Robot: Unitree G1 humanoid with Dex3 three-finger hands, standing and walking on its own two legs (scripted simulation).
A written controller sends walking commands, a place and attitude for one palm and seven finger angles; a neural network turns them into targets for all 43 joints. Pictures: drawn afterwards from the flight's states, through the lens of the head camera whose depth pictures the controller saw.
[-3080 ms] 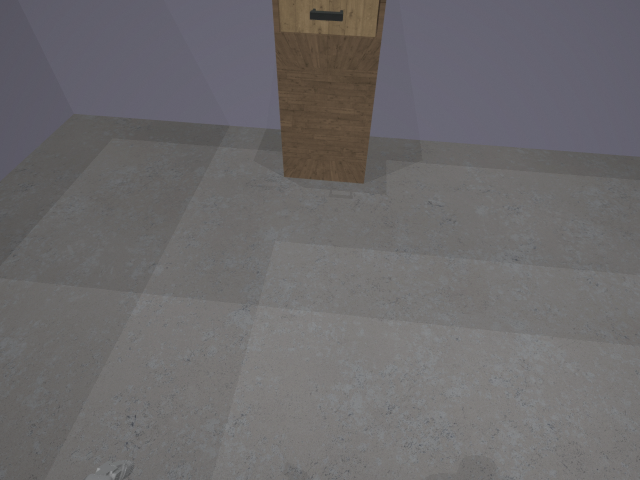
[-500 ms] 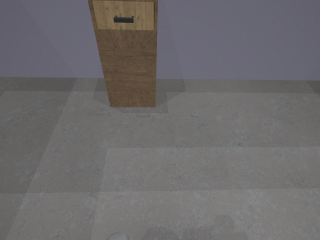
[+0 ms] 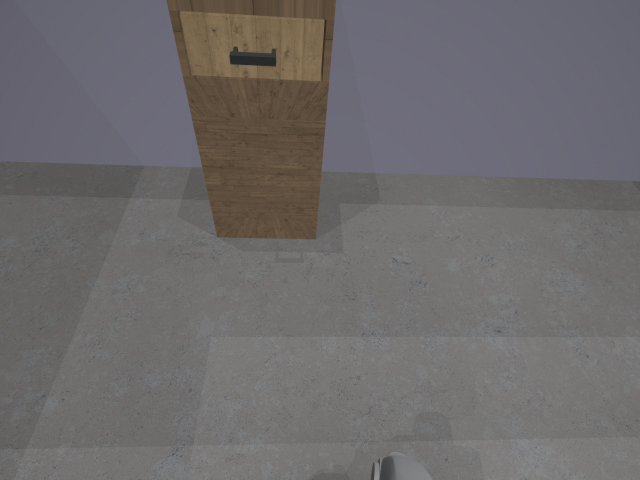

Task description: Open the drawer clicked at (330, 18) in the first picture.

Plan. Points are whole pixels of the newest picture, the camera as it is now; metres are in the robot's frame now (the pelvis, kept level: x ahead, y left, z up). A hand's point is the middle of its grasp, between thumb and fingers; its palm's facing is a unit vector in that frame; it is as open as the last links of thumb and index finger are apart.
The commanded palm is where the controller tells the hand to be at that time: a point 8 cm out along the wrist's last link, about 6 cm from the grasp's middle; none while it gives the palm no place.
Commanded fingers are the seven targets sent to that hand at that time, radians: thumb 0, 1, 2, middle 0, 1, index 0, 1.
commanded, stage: walk to a spot facing it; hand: left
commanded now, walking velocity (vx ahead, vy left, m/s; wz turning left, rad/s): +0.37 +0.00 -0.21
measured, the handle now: (253, 55) +1.08 +0.24 +0.00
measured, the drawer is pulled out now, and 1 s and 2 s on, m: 0.00 0.00 0.00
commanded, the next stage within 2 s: turn to face it in 0.36 s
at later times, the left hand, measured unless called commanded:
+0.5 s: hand (247, 413) +0.24 +0.12 -0.18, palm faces +0.07 -0.98 -0.19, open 7.2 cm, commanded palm none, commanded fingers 0.00 0.90 0.90 -0.20 -0.30 -0.20 -0.30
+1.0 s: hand (230, 334) +0.37 +0.18 -0.17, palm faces +0.15 -0.97 -0.17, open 7.3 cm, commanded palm none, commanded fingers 0.00 0.90 0.90 -0.20 -0.30 -0.20 -0.30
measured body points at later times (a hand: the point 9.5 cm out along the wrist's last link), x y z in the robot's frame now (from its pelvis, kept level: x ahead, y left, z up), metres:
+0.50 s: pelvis +0.21 -0.06 -0.01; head +0.21 -0.06 +0.44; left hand +0.24 +0.17 -0.16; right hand +0.26 -0.29 -0.16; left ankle +0.28 +0.08 -0.69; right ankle +0.21 -0.15 -0.75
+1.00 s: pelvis +0.35 +0.00 +0.00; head +0.35 +0.00 +0.45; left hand +0.37 +0.23 -0.16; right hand +0.35 -0.22 -0.16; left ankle +0.34 +0.07 -0.75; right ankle +0.42 -0.16 -0.69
